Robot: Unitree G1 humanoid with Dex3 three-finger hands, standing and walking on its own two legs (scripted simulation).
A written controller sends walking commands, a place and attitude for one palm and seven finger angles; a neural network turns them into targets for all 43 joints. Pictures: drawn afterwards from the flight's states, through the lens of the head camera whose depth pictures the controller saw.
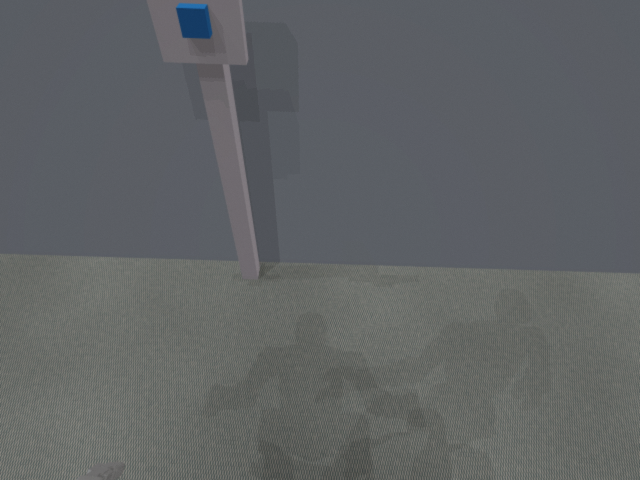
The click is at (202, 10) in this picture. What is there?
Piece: button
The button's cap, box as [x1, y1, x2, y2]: [176, 3, 211, 38]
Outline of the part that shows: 179,3 176,9 183,37 209,38 211,35 211,28 207,5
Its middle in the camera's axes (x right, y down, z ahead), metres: -0.25 -0.43 +0.77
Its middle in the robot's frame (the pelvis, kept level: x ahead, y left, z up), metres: +0.88 +0.30 +0.18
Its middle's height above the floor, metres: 0.95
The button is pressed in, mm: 0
